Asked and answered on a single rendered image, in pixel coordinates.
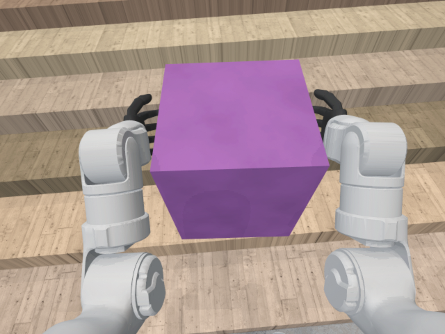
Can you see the robot left hand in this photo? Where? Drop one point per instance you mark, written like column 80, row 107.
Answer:
column 135, row 107

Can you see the robot right hand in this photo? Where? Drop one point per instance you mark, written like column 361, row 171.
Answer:
column 327, row 114

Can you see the robot left upper arm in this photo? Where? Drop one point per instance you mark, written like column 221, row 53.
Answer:
column 120, row 291

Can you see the robot right upper arm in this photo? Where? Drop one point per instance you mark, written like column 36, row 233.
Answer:
column 375, row 288

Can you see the robot left forearm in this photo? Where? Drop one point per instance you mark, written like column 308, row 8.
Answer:
column 112, row 181

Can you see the carton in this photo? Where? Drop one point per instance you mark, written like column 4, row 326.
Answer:
column 237, row 149

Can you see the robot right forearm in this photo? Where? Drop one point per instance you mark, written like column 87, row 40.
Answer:
column 372, row 173

